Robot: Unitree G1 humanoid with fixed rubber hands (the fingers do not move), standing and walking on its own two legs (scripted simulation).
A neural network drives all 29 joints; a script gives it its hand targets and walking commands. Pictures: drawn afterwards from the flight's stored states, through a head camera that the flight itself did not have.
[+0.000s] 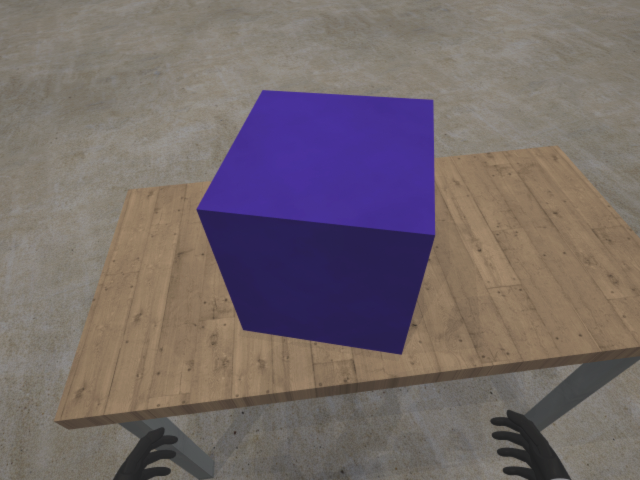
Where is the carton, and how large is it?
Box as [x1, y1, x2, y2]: [196, 90, 434, 354]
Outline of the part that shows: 262,90 196,209 243,329 401,354 434,237 432,100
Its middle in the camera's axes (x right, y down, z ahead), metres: +0.02 -0.03 +0.60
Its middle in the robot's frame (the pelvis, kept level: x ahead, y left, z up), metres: +0.47 +0.01 +0.04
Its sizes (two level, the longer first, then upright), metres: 0.267 0.259 0.280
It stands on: a table, 0.65 m high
